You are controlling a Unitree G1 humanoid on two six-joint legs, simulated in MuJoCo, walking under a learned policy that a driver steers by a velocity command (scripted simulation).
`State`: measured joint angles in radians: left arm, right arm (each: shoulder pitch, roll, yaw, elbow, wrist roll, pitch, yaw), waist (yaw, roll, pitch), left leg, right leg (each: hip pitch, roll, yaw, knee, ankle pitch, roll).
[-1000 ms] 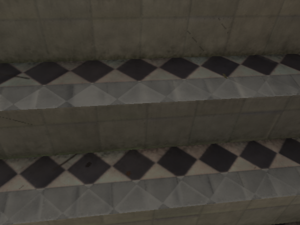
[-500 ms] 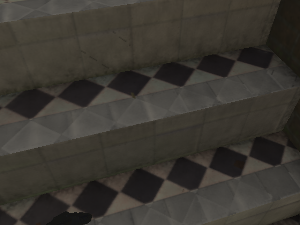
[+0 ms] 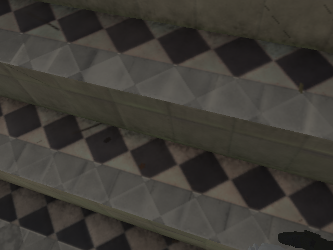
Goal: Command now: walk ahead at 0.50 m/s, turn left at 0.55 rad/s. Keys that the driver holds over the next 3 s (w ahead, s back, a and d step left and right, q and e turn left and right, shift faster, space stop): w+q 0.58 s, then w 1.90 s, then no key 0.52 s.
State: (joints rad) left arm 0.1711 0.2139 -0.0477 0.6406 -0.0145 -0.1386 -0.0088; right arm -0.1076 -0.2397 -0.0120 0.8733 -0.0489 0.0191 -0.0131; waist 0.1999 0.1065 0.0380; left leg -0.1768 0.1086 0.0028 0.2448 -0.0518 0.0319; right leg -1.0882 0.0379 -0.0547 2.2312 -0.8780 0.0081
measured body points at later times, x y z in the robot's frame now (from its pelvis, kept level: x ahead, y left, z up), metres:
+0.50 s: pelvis +0.08 +0.02 +0.14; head +0.03 +0.03 +0.59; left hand +0.31 +0.24 +0.10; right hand +0.14 -0.26 +0.04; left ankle +0.13 +0.11 -0.53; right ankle +0.01 -0.12 -0.54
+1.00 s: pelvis +0.17 +0.01 +0.19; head +0.13 +0.06 +0.64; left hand +0.29 +0.23 +0.09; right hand +0.28 -0.20 +0.08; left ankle +0.12 +0.11 -0.56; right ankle +0.28 -0.10 -0.14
